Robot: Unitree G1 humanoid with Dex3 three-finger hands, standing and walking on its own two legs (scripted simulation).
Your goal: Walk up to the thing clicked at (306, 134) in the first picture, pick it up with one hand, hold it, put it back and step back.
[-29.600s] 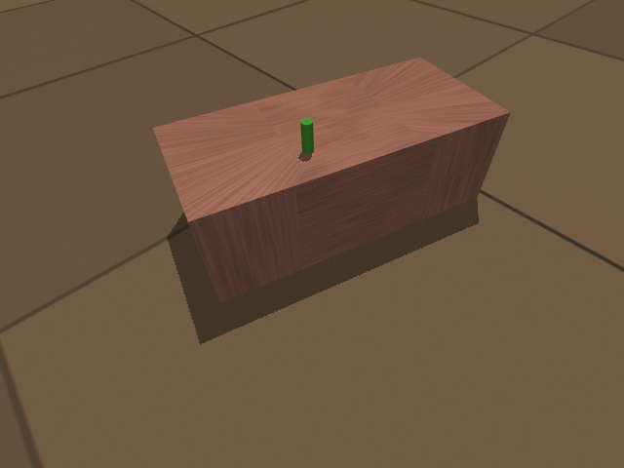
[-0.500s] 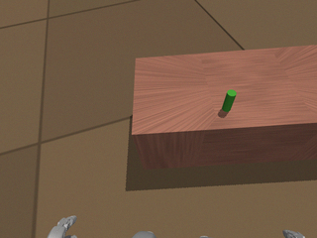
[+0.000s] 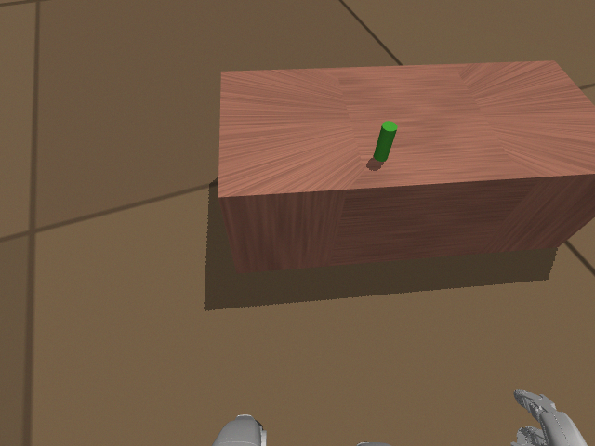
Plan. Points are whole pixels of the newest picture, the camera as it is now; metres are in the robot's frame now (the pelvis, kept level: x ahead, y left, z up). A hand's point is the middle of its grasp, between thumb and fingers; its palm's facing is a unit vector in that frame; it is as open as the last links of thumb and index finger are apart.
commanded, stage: step back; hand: right
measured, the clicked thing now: (384, 142) +0.89 -0.19 -0.25
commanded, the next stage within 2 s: none
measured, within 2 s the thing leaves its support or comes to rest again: neither
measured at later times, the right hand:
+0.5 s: hand out of the picture -0.06 -0.30 -0.14, palm faces -0.18 +0.89 -0.41, open 7.4 cm
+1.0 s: hand out of the picture -0.17 -0.36 -0.15, palm faces -0.14 +0.92 -0.38, open 7.4 cm
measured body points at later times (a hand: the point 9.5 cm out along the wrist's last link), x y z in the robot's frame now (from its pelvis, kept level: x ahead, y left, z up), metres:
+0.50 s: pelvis -0.15 -0.05 +0.00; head -0.09 -0.02 +0.44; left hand -0.04 +0.27 -0.12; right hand -0.05 -0.34 -0.11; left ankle -0.16 +0.06 -0.72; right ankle -0.10 -0.16 -0.68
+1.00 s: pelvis -0.26 -0.10 +0.00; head -0.25 -0.11 +0.45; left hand -0.25 +0.23 -0.11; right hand -0.16 -0.41 -0.13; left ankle -0.27 +0.04 -0.70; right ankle -0.26 -0.24 -0.72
